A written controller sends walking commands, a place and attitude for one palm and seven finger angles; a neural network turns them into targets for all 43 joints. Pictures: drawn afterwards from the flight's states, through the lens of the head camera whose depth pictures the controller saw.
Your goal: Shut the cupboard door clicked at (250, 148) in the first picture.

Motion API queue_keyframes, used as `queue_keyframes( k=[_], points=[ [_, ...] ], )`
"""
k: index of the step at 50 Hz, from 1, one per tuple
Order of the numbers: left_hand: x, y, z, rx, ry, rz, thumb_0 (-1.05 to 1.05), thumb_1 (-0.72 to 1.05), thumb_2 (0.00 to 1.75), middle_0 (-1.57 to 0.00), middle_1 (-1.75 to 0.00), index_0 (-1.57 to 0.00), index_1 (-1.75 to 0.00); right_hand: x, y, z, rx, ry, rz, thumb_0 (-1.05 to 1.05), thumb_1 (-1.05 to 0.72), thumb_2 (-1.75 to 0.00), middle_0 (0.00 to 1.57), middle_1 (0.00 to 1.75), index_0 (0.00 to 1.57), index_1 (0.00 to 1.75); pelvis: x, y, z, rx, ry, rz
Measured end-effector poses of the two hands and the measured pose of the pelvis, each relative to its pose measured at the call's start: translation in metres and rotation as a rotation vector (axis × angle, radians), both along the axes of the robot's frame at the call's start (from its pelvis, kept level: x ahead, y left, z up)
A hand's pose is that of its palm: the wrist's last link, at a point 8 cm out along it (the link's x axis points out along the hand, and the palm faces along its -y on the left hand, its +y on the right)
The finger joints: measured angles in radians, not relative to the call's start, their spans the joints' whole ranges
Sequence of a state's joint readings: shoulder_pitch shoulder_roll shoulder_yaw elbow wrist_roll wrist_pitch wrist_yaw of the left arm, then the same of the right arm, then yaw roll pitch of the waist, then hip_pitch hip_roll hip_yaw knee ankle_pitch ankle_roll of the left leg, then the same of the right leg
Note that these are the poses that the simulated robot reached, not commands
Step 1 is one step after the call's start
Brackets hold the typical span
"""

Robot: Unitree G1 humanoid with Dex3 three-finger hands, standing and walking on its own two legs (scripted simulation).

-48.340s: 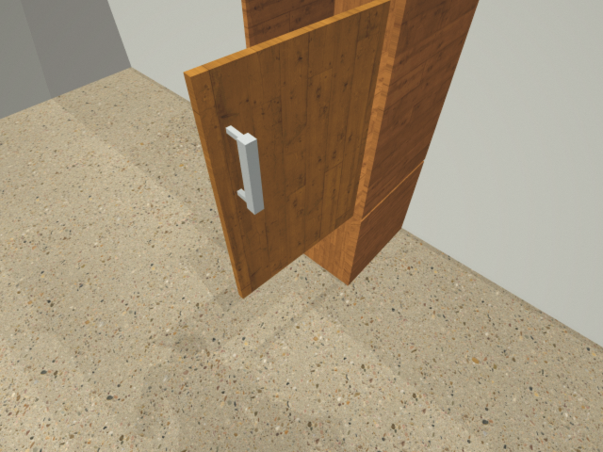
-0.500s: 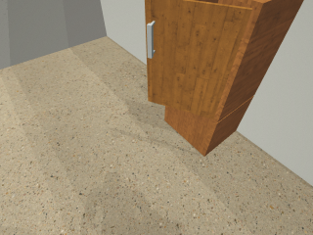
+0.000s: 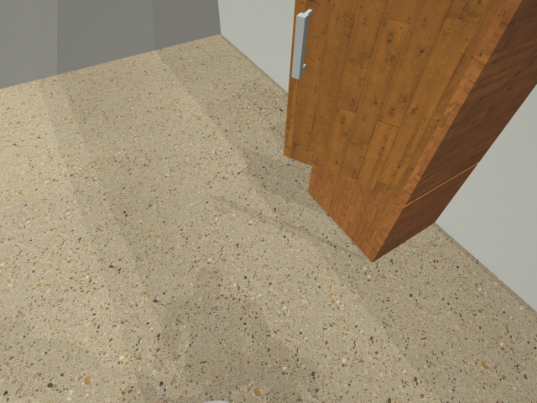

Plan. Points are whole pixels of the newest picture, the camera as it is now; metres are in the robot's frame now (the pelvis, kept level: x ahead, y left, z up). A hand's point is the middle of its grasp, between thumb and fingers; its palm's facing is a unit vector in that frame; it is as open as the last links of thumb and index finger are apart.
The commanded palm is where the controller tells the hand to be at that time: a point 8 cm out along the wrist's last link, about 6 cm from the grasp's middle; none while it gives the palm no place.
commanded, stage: walk to a spot facing it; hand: left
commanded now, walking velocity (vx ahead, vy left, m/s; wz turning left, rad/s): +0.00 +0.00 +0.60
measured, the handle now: (302, 44) +0.90 -0.05 +0.08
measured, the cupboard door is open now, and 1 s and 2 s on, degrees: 29 29 29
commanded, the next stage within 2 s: turn to face it in 0.80 s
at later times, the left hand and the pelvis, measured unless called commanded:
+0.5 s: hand out of the picture +0.05 +0.23 -0.15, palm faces +0.27 -0.92 -0.30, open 7.4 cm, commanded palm none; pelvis +0.01 +0.00 +0.00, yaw +17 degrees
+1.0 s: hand out of the picture -0.02 +0.25 -0.19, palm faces +0.58 -0.78 -0.24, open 7.4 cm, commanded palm none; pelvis +0.09 +0.08 -0.01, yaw +35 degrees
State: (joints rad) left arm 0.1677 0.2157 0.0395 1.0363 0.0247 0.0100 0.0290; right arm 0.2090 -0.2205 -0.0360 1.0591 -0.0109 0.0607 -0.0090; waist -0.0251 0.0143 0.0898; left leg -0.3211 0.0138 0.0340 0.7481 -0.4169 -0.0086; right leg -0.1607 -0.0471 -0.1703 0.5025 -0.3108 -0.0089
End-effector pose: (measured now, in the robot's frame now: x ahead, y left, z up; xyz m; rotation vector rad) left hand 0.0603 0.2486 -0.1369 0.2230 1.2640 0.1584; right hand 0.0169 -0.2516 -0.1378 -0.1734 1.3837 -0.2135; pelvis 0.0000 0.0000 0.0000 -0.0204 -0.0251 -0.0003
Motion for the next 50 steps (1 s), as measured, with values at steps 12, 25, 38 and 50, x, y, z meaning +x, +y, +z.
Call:
queue_keyframes(
  k=[12,25,38,50],
  points=[
    [-0.038,0.036,-0.012,-0.028,0.039,0.150,0.01,0.91,0.90,-0.20,-0.30,-0.20,-0.29,0.030,0.040,0.003,-0.010,-0.021,0.151,0.00,-0.91,-0.90,0.21,0.30,0.21,0.30,-0.008,0.029,-0.005,0.001,0.039,0.140],
    [-0.035,0.027,0.020,0.061,-0.113,0.260,0.01,0.91,0.90,-0.20,-0.30,-0.20,-0.29,0.086,0.012,-0.007,0.017,-0.028,0.285,0.00,-0.90,-0.90,0.21,0.30,0.21,0.30,0.009,-0.001,-0.003,0.014,0.074,0.304],
    [-0.107,-0.012,0.013,-0.014,0.065,0.542,0.01,0.90,0.90,-0.21,-0.30,-0.20,-0.29,0.227,0.068,0.006,0.034,-0.094,0.561,0.00,-0.91,-0.90,0.20,0.30,0.20,0.29,0.056,0.019,0.004,0.034,0.059,0.523],
    [-0.112,0.040,-0.016,-0.052,0.132,0.681,0.01,0.91,0.90,-0.20,-0.30,-0.20,-0.29,0.314,0.189,0.009,0.044,-0.248,0.761,0.00,-0.91,-0.90,0.20,0.30,0.20,0.30,0.093,0.077,-0.012,0.021,0.048,0.606]
  ],
)
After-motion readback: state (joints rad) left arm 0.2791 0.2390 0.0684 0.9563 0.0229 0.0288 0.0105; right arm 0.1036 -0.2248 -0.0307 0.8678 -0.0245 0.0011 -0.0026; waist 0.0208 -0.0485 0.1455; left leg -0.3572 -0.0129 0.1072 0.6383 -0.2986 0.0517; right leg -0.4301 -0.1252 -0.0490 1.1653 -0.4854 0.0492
